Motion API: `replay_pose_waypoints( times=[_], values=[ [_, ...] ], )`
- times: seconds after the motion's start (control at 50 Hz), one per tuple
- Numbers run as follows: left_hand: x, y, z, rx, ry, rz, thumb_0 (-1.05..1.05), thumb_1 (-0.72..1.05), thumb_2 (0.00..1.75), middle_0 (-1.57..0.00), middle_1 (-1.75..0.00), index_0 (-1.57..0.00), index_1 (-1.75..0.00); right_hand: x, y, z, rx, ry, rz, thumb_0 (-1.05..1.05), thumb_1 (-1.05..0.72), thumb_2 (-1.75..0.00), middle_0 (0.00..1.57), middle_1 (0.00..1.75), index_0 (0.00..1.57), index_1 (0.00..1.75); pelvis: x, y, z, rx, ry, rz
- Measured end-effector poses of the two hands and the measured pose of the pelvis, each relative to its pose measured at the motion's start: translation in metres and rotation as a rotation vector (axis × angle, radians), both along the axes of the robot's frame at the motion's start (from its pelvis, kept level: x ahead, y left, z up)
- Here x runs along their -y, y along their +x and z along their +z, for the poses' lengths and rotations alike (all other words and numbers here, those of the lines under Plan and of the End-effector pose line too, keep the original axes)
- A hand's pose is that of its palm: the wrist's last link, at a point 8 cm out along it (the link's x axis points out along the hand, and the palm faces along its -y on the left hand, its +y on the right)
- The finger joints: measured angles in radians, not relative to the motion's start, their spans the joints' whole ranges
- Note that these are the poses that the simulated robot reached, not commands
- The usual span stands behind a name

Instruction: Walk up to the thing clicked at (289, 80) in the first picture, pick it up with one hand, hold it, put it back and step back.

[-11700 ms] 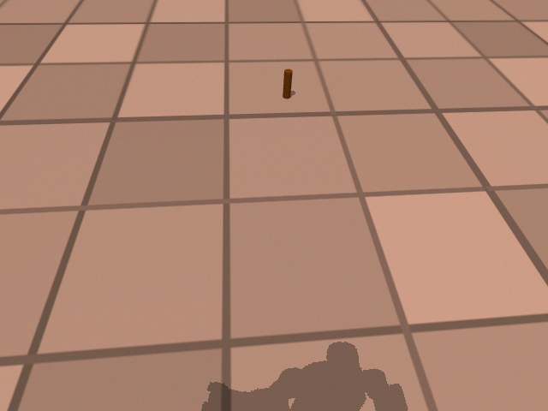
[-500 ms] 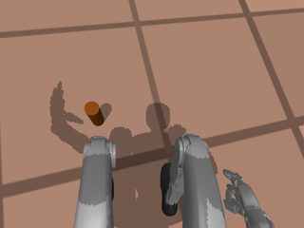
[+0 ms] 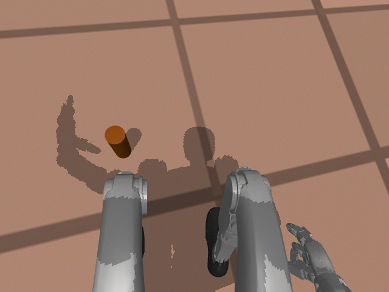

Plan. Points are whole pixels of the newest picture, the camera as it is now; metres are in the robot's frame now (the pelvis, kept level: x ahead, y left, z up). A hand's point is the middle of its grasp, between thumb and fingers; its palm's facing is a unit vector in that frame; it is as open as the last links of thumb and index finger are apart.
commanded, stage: go down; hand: left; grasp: from the side
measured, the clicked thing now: (119, 143) +0.44 +0.17 -0.30
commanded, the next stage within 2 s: approach in 0.16 s
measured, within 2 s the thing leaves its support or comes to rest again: neither
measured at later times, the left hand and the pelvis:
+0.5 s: hand out of the picture +0.39 +0.35 -0.04, palm faces +0.06 -1.00 -0.04, open 17.3 cm; pelvis -0.01 +0.00 -0.02, yaw +0 degrees
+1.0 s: hand (87, 154) +0.39 +0.24 -0.24, palm faces -0.09 -0.99 +0.06, open 17.3 cm; pelvis -0.01 +0.01 -0.09, yaw -6 degrees
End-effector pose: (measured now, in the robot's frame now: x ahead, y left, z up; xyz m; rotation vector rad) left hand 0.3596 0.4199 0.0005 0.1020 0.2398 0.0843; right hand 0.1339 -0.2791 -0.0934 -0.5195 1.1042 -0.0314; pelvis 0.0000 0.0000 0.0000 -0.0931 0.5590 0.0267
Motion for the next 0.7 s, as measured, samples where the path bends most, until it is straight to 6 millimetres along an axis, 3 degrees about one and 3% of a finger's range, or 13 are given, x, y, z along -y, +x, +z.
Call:
replay_pose_waypoints(
  times=[0.34,0.42,0.54,0.7],
  values=[
    [0.003,0.009,0.001,0.046,-0.010,-0.011,-0.01,-0.53,0.10,-0.05,-0.10,-0.05,-0.10,-0.002,0.002,-0.004,0.014,0.003,0.005,0.00,-0.90,-0.90,0.21,0.30,0.20,0.30,-0.002,-0.003,-0.007,0.013,-0.003,0.004],
    [0.007,0.007,-0.008,0.059,-0.030,-0.015,-0.01,-0.52,0.08,-0.06,-0.10,-0.05,-0.10,-0.003,-0.002,-0.007,0.010,0.006,0.010,0.00,-0.90,-0.90,0.20,0.30,0.20,0.30,-0.002,-0.004,-0.010,0.015,-0.002,0.003],
    [0.026,0.007,-0.049,0.110,-0.081,-0.025,-0.01,-0.50,0.07,-0.06,-0.10,-0.05,-0.11,-0.002,-0.003,-0.017,0.006,-0.006,0.060,0.00,-0.90,-0.90,0.21,0.30,0.20,0.30,-0.001,-0.007,-0.026,0.037,-0.007,-0.006],
    [0.059,0.012,-0.138,0.118,-0.119,-0.077,-0.01,-0.46,0.09,-0.05,-0.10,-0.04,-0.11,-0.005,0.006,-0.033,-0.011,-0.067,0.161,0.00,-0.90,-0.90,0.21,0.30,0.20,0.30,-0.003,-0.009,-0.062,0.103,-0.045,-0.026]
  ],
)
